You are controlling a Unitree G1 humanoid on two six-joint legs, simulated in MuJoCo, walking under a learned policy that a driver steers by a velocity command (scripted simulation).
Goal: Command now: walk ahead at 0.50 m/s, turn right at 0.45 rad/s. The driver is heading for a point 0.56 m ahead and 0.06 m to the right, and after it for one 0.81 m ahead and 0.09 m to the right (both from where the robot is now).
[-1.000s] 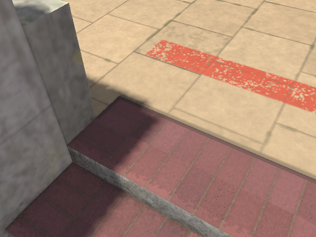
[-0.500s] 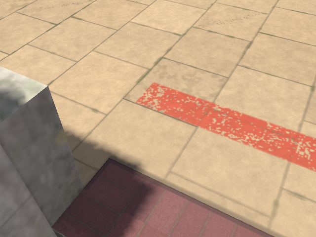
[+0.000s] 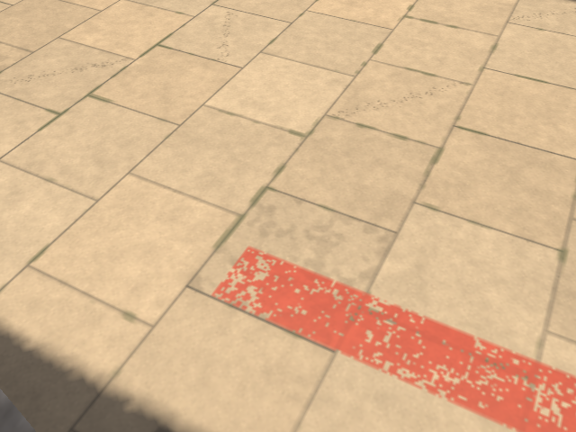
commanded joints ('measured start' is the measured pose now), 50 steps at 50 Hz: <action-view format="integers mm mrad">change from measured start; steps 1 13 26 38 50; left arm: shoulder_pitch -202 32 -214 -366 -418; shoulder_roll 72 20 98 180 128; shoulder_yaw -2 33 67 89 84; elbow -130 -160 -215 -299 -220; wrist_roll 11 -33 -13 -46 -59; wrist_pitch -53 -42 7 64 85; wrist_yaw -9 -39 -41 59 80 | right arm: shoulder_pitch -55 294 -85 -20 -42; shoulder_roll -45 -163 -134 -69 -74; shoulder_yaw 0 -69 -145 -103 -75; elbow -80 -37 -130 -81 15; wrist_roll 8 41 43 87 61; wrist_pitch -7 -22 -39 92 73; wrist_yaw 6 -45 -54 -83 -70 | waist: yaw -73 -169 -20 -70 -56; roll -43 261 52 -175 52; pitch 72 -476 12 -25 109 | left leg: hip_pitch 239 1511 780 473 572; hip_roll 44 522 310 48 59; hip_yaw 154 -423 189 135 99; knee -316 -1027 -1282 -638 -1086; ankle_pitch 113 835 396 -347 -164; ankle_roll -52 475 205 -118 -36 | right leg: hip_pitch -231 -316 -67 267 196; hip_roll -157 30 -246 -417 -175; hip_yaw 204 96 4 253 13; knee -400 602 53 -370 -229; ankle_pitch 281 -260 147 633 244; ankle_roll -146 160 104 -131 67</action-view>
